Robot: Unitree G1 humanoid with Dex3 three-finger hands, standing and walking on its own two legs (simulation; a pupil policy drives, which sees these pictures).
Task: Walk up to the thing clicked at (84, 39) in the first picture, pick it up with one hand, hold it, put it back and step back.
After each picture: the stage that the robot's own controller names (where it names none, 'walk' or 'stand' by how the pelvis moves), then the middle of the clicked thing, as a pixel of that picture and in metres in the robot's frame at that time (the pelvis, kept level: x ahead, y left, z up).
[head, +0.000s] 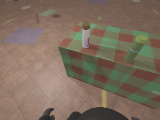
stand; (85, 36) +0.74 +0.10 +0.04
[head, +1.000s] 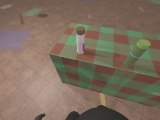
walk; (80, 41) +0.63 +0.12 +0.05
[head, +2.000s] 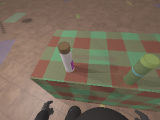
stand; (67, 59) +0.39 +0.20 +0.07
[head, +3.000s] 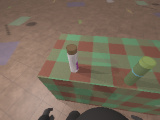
stand; (73, 59) +0.43 +0.17 +0.04
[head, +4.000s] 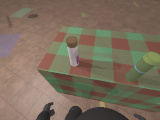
stand; (73, 53) +0.45 +0.17 +0.06
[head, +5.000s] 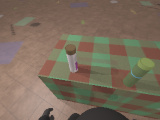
stand; (72, 60) +0.43 +0.17 +0.04
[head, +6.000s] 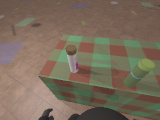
stand; (72, 60) +0.43 +0.17 +0.04
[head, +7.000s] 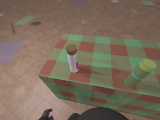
stand; (73, 60) +0.43 +0.17 +0.04
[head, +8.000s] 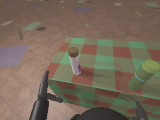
rise first; (75, 62) +0.42 +0.17 +0.05
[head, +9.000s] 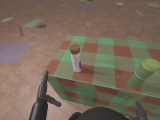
go down; (76, 59) +0.44 +0.17 +0.05
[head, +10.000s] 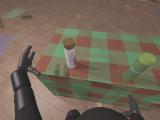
go down; (70, 55) +0.45 +0.16 +0.06
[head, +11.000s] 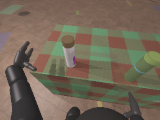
go down; (69, 53) +0.44 +0.16 +0.08
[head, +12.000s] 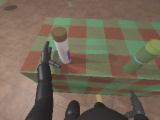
close in; (63, 48) +0.44 +0.17 +0.11
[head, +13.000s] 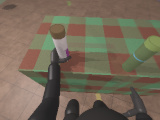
close; (61, 46) +0.45 +0.17 +0.12
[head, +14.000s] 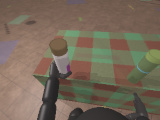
lift; (62, 61) +0.32 +0.18 +0.18
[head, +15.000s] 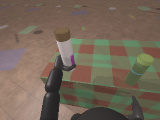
lift; (66, 52) +0.34 +0.16 +0.24
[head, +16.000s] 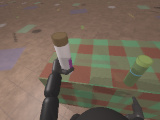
hold; (64, 56) +0.33 +0.17 +0.22
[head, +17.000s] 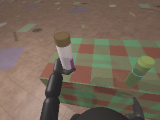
hold; (66, 56) +0.32 +0.16 +0.22
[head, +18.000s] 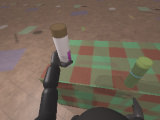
crouch; (63, 48) +0.35 +0.18 +0.25
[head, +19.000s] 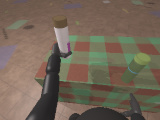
lower; (63, 40) +0.44 +0.18 +0.23
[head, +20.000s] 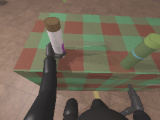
lower; (57, 41) +0.48 +0.19 +0.13
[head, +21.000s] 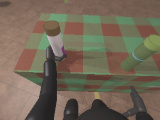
lower; (57, 44) +0.46 +0.19 +0.13
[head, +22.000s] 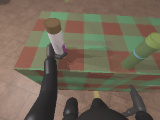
lower; (57, 42) +0.47 +0.18 +0.13
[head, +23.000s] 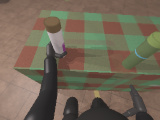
lower; (57, 41) +0.47 +0.18 +0.14
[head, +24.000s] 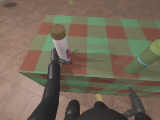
open; (61, 46) +0.45 +0.18 +0.12
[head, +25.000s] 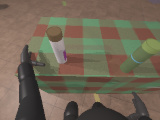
sink last; (58, 48) +0.45 +0.19 +0.11
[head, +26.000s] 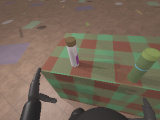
stand; (73, 53) +0.47 +0.19 +0.10
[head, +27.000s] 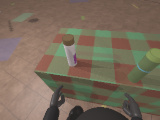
stand; (70, 52) +0.45 +0.18 +0.10
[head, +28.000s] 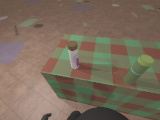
stand; (73, 56) +0.47 +0.18 +0.05
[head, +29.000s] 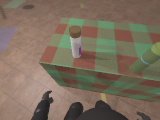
walk; (76, 44) +0.50 +0.14 +0.07
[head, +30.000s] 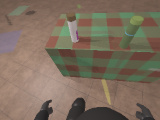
walk; (73, 29) +0.70 +0.20 +0.08
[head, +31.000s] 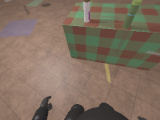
walk; (86, 10) +1.05 +0.12 +0.07
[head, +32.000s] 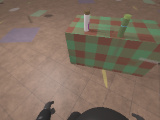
stand; (86, 21) +1.10 +0.12 +0.05
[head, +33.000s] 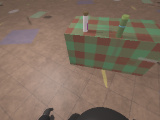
stand; (85, 22) +1.11 +0.12 +0.04
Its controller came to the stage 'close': yes
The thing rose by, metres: 0.20
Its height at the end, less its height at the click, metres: +0.00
